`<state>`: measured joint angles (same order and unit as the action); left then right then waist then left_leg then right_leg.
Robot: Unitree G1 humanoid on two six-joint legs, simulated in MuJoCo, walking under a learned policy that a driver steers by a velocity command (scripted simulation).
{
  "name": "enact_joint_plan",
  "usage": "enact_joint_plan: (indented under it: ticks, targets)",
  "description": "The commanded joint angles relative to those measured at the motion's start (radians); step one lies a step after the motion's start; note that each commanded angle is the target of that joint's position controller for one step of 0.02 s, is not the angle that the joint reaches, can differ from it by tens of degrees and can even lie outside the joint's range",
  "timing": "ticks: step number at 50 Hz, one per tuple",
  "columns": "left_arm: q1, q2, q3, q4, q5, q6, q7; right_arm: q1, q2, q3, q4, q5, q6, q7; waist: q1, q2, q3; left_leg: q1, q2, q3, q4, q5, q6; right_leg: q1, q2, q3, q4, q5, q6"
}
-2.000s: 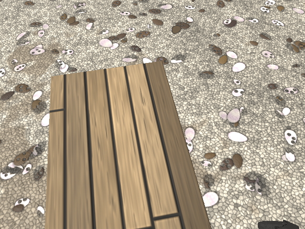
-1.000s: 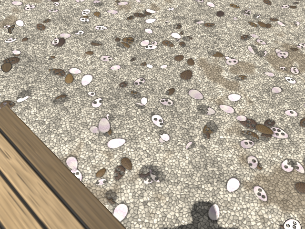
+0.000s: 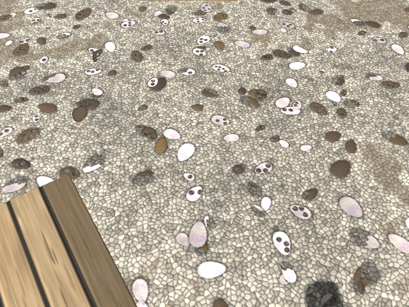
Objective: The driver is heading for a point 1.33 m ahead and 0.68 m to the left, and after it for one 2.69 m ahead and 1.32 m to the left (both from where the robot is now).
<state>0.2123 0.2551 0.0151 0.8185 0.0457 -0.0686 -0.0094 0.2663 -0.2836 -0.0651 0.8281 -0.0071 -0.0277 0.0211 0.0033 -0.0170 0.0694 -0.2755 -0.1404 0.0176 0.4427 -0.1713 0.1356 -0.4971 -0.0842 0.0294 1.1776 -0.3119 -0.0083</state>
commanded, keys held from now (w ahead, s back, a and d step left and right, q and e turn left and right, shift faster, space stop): w+q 1.00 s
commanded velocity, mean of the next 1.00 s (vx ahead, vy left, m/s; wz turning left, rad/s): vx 0.50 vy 0.00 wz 0.58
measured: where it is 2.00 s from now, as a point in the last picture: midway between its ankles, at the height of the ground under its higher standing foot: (97, 186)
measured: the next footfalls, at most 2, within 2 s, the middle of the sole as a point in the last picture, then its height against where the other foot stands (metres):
right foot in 0.36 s outside the picture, level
left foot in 0.88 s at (150, 270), level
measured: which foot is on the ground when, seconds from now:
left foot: down 0.00-0.36, up 0.38-0.86, down 0.88-1.00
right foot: up 0.00-0.34, down 0.36-0.90, up 0.92-1.00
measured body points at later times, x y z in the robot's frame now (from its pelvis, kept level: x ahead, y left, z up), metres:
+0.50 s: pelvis +0.30 -0.03 +0.00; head +0.33 -0.04 +0.45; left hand +0.38 +0.26 -0.10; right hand +0.42 -0.30 -0.13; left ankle +0.17 +0.04 -0.65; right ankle +0.37 -0.12 -0.74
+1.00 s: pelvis +0.52 +0.11 -0.01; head +0.55 +0.14 +0.44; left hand +0.41 +0.36 -0.14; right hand +0.80 -0.01 -0.11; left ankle +0.53 +0.18 -0.73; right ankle +0.49 -0.07 -0.63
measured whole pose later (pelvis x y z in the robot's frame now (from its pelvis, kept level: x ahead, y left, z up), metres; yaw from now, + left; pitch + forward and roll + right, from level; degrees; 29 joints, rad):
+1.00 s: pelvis +0.52 +0.11 -0.01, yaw +36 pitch +1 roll +0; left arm 0.31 0.26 0.03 0.80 0.02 -0.05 0.00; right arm 0.15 -0.28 -0.05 0.72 -0.02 -0.01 0.02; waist 0.04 -0.01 0.07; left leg -0.37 -0.10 0.05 0.56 -0.20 0.11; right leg -0.35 -0.08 -0.05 1.22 -0.38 0.02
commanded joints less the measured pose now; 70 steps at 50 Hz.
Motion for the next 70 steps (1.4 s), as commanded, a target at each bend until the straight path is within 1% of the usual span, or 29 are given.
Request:
enact_joint_plan:
  ticks: [1,7,12,15,17,18,19,20,21,22,23,24,27,35,39,41,43,44,45,46,47,48,50,52,55,59,65,68,70]
  targets:
    - [0.068,0.081,0.019,-0.048,0.011,0.027,-0.004,0.035,-0.131,-0.032,-0.047,0.006,-0.031,-0.006,0.027,0.031,-0.064,0.037,0.256,-0.294,-0.242,0.217,0.155,-0.061,-0.027,-0.008,-0.084,0.053,0.036]
    - [-0.174,0.081,0.017,-0.136,0.002,0.028,-0.014,0.161,-0.143,-0.039,-0.025,0.01,-0.026,-0.014,-0.061,0.065,-0.028,0.149,0.227,-0.321,-0.234,0.23,0.094,-0.194,-0.003,-0.015,-0.366,0.292,0.068]
    - [-0.313,0.082,0.006,-0.196,-0.009,0.014,-0.021,0.232,-0.149,-0.04,-0.018,-0.006,-0.022,-0.028,-0.109,0.08,-0.025,0.266,0.243,-0.371,-0.149,0.392,0.087,-0.19,0.053,-0.02,-0.523,0.292,0.052]
    - [-0.246,0.112,0.012,-0.194,-0.016,0.002,-0.015,0.177,-0.172,-0.045,-0.037,-0.01,-0.022,-0.039,-0.055,0.1,-0.041,0.245,0.256,-0.407,-0.082,0.468,0.044,-0.004,0.085,-0.002,-0.636,0.225,0.017]
    - [-0.03,0.162,0.034,-0.134,-0.017,-0.013,0.005,0.126,-0.186,-0.045,-0.047,-0.005,-0.031,-0.028,0.051,0.067,-0.142,0.174,0.193,-0.372,0.142,0.608,-0.002,0.318,0.116,-0.014,-0.719,0.189,-0.025]
    - [0.116,0.218,0.051,-0.12,-0.001,-0.024,0.023,0.129,-0.144,-0.033,-0.061,0.007,-0.041,-0.016,0.111,-0.003,-0.263,0.065,0.135,-0.32,0.376,0.437,-0.026,0.553,-0.031,0.122,-0.746,0.067,-0.068]
    - [0.182,0.292,0.069,-0.129,0.024,-0.018,0.038,0.202,-0.031,-0.008,-0.092,0.036,-0.044,-0.017,0.086,-0.192,-0.379,-0.217,0.008,-0.189,0.665,-0.208,-0.059,0.812,-0.32,0.507,-0.796,-0.053,-0.145]
    - [0.14,0.294,0.078,-0.126,0.006,-0.002,0.031,0.258,-0.099,-0.013,-0.096,0.011,-0.032,-0.024,0.035,-0.251,-0.403,-0.342,0.022,-0.144,0.804,-0.381,-0.056,0.774,-0.387,0.78,-0.869,-0.108,-0.217]
    - [0.074,0.183,0.058,-0.14,-0.005,0.004,0.027,0.196,-0.137,-0.021,-0.07,-0.01,-0.018,-0.026,0.024,-0.083,-0.251,-0.373,0.093,-0.143,0.844,-0.276,-0.055,0.638,-0.336,0.639,-0.88,-0.157,-0.201]
    - [0.031,0.116,0.041,-0.139,-0.011,0.003,0.022,0.129,-0.126,-0.018,-0.075,-0.016,-0.014,-0.015,0.025,-0.007,-0.148,-0.357,0.122,-0.128,0.804,-0.2,-0.062,0.514,-0.274,0.469,-0.903,-0.075,-0.178]
    - [0.015,0.097,0.035,-0.132,-0.006,0.0,0.021,0.107,-0.109,-0.017,-0.078,-0.018,-0.008,-0.005,0.008,-0.027,-0.106,-0.335,0.149,-0.118,0.767,-0.17,-0.069,0.446,-0.226,0.352,-0.929,0.021,-0.15]
    - [0.029,0.095,0.033,-0.116,-0.009,-0.007,0.024,0.094,-0.102,-0.017,-0.084,-0.03,0.003,0.006,0.001,-0.069,-0.078,-0.322,0.166,-0.11,0.746,-0.162,-0.077,0.4,-0.195,0.265,-0.945,0.123,-0.14]
    - [0.071,0.108,0.041,-0.083,-0.025,-0.035,0.01,0.069,-0.074,-0.01,-0.104,-0.03,0.026,0.025,-0.016,-0.082,-0.073,-0.334,0.179,-0.093,0.727,-0.13,-0.086,0.381,-0.19,0.138,-0.972,0.331,-0.154]
    - [0.125,0.121,0.053,-0.032,-0.028,-0.037,0.005,-0.204,-0.025,0.018,-0.2,-0.026,0.023,0.057,0.023,-0.071,-0.012,-0.375,0.199,-0.001,0.386,0.147,-0.097,0.404,-0.139,-0.135,-1.019,0.423,-0.125]
    - [0.186,0.156,0.063,-0.002,-0.027,-0.022,0.016,-0.298,-0.032,0.022,-0.238,-0.034,0.022,0.066,0.048,-0.068,0.012,-0.329,0.182,0.069,0.233,0.079,-0.055,0.498,-0.178,-0.184,-0.982,0.505,-0.107]
    - [0.202,0.179,0.067,0.012,-0.024,-0.007,0.024,-0.288,-0.043,0.017,-0.242,-0.04,0.022,0.058,0.035,-0.077,-0.009,-0.266,0.135,0.106,0.188,-0.022,-0.019,0.558,-0.187,-0.223,-0.879,0.753,-0.093]
    - [0.211,0.21,0.072,0.019,-0.023,0.011,0.03,-0.15,-0.072,0.0,-0.205,-0.046,0.015,0.044,-0.028,-0.082,-0.104,-0.088,0.054,0.128,0.141,-0.109,0.03,0.574,-0.186,-0.258,-0.622,0.998,-0.084]
    - [0.2,0.211,0.07,0.009,-0.025,0.019,0.03,0.021,-0.1,-0.019,-0.148,-0.054,0.006,0.031,-0.106,-0.038,-0.2,0.139,0.032,0.103,0.07,-0.075,0.063,0.473,-0.164,-0.282,-0.388,0.904,-0.06]
    - [0.226,0.147,0.052,-0.04,-0.032,0.016,0.022,0.141,-0.203,-0.051,-0.128,-0.061,0.007,0.013,-0.136,0.106,-0.327,0.453,0.261,-0.221,0.033,-0.26,0.14,0.168,-0.117,-0.286,-0.063,0.488,-0.019]
    - [0.187,0.106,0.046,-0.117,-0.026,0.009,0.007,0.107,-0.292,-0.071,-0.155,-0.024,0.015,0.005,-0.089,0.274,-0.402,0.622,0.498,-0.77,-0.117,-0.196,0.264,-0.181,0.092,-0.169,0.232,-0.245,0.034]
    - [0.058,0.168,0.057,-0.139,-0.016,0.004,0.005,0.14,-0.264,-0.069,-0.149,-0.01,0.024,-0.006,-0.146,0.111,-0.329,0.6,0.469,-0.689,-0.143,-0.053,0.251,-0.295,0.051,-0.016,0.262,-0.17,0.027]
    - [0.039,0.139,0.046,-0.145,-0.03,-0.007,0.002,0.1,-0.217,-0.057,-0.127,-0.005,0.021,-0.016,-0.104,0.074,-0.203,0.476,0.447,-0.535,-0.136,0.078,0.23,-0.298,0.002,-0.009,0.198,-0.076,0.018]
    - [0.071,0.127,0.043,-0.124,-0.013,0.0,0.004,0.023,-0.141,-0.033,-0.121,0.0,0.006,-0.021,-0.009,0.018,-0.088,0.235,0.337,-0.375,-0.158,0.287,0.158,-0.16,-0.044,-0.003,0.026,-0.039,0.022]
    - [0.115,0.121,0.043,-0.108,0.008,0.035,-0.001,-0.003,-0.117,-0.023,-0.129,0.004,-0.012,-0.015,0.027,0.032,-0.105,0.152,0.29,-0.319,-0.18,0.366,0.149,-0.074,-0.041,-0.011,-0.025,-0.033,0.039]
    - [0.055,0.095,0.038,-0.131,0.005,0.054,-0.009,0.04,-0.145,-0.032,-0.107,0.003,-0.026,-0.011,0.021,0.04,-0.079,0.101,0.255,-0.302,-0.226,0.294,0.15,-0.105,-0.031,-0.029,-0.127,0.055,0.059]
    - [-0.117,0.091,0.035,-0.181,0.001,0.053,-0.011,0.128,-0.145,-0.035,-0.079,0.005,-0.027,-0.012,-0.039,0.062,-0.03,0.147,0.238,-0.328,-0.239,0.236,0.12,-0.193,-0.017,-0.022,-0.313,0.214,0.07]
    - [-0.287,0.091,0.023,-0.242,-0.013,0.031,-0.019,0.227,-0.16,-0.039,-0.053,-0.006,-0.025,-0.027,-0.101,0.078,-0.023,0.268,0.254,-0.381,-0.147,0.387,0.098,-0.177,0.049,-0.019,-0.515,0.265,0.048]
    - [-0.202,0.109,0.028,-0.223,-0.015,0.019,-0.015,0.185,-0.167,-0.037,-0.052,-0.008,-0.028,-0.037,-0.051,0.1,-0.035,0.243,0.27,-0.384,-0.099,0.476,0.046,0.025,0.079,-0.026,-0.622,0.221,0.002]
    - [0.007,0.146,0.049,-0.155,-0.01,0.005,0.004,0.161,-0.168,-0.032,-0.041,-0.004,-0.037,-0.03,0.05,0.06,-0.129,0.209,0.21,-0.323,0.134,0.66,0.005,0.315,0.116,-0.055,-0.704,0.193,-0.044]
Velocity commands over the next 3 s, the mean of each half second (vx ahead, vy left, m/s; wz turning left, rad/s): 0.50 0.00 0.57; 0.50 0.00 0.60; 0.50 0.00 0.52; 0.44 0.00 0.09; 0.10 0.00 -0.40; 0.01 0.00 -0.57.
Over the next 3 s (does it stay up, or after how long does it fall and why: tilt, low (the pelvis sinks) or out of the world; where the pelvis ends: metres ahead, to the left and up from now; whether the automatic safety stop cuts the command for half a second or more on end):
stays up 0.93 0.52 0.00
